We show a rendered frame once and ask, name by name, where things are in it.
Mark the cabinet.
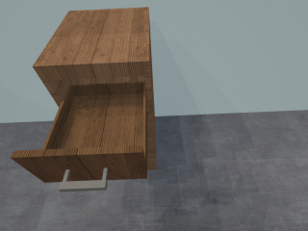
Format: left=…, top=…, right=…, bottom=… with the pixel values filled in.
left=33, top=7, right=157, bottom=170

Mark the handle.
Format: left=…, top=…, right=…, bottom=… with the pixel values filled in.
left=58, top=167, right=108, bottom=193

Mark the drawer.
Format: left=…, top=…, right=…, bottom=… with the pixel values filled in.
left=10, top=82, right=147, bottom=183

